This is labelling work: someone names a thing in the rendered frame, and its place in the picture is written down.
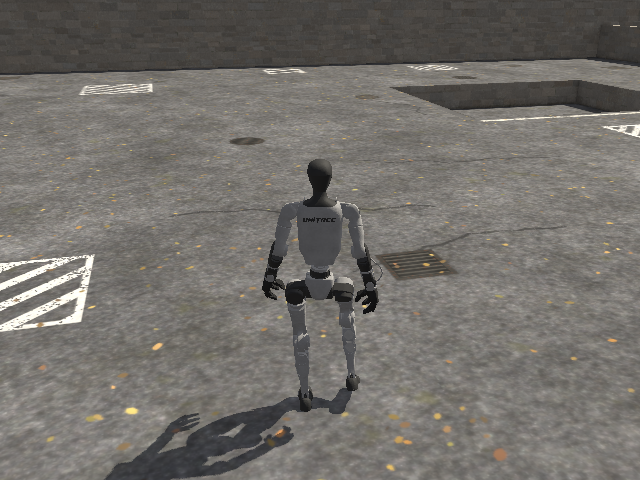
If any right robot thigh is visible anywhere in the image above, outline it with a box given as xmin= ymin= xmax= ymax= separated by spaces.
xmin=333 ymin=277 xmax=354 ymax=328

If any left robot upper arm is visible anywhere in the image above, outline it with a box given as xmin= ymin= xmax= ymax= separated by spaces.
xmin=272 ymin=202 xmax=299 ymax=257

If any right robot forearm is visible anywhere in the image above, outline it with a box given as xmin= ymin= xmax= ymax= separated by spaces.
xmin=357 ymin=243 xmax=377 ymax=291

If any left robot forearm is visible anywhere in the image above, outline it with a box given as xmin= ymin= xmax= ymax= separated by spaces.
xmin=264 ymin=241 xmax=283 ymax=282

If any right robot hand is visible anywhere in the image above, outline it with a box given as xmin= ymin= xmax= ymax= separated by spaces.
xmin=355 ymin=287 xmax=379 ymax=314

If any right robot upper arm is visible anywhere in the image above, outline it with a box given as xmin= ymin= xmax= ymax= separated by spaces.
xmin=341 ymin=202 xmax=367 ymax=259

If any left robot thigh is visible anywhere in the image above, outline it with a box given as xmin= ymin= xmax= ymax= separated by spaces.
xmin=285 ymin=279 xmax=310 ymax=352

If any robot thigh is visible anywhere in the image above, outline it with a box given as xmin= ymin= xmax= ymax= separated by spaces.
xmin=285 ymin=279 xmax=310 ymax=352
xmin=333 ymin=277 xmax=354 ymax=328

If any left robot hand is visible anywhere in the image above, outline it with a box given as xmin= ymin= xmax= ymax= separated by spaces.
xmin=262 ymin=278 xmax=285 ymax=300

